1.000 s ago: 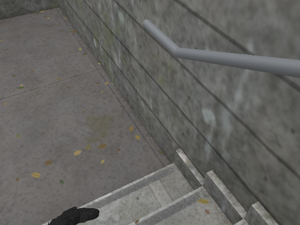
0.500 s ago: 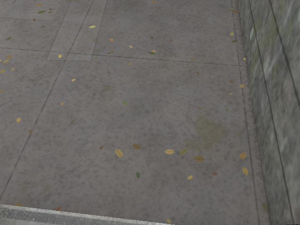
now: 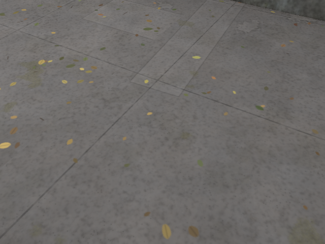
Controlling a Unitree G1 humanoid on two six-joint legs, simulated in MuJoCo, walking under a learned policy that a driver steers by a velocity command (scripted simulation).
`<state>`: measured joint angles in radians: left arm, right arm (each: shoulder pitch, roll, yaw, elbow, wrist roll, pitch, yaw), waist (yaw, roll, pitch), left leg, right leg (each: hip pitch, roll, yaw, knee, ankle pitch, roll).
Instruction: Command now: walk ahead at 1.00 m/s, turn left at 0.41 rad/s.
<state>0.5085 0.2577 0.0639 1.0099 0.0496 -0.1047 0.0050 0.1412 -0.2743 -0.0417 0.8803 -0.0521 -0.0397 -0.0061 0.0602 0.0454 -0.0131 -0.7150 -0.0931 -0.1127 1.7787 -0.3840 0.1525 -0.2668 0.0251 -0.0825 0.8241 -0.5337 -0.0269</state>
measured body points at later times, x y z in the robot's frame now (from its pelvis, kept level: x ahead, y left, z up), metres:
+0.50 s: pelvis +0.48 -0.03 -0.14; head +0.52 -0.05 +0.31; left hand +0.61 +0.22 -0.25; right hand +0.42 -0.29 -0.29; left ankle +0.33 +0.04 -0.85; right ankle +0.64 -0.18 -0.81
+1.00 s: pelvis +1.01 -0.11 -0.13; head +1.05 -0.11 +0.31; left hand +1.06 +0.19 -0.26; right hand +1.21 -0.40 -0.17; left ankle +1.21 -0.04 -0.85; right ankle +0.76 -0.14 -0.83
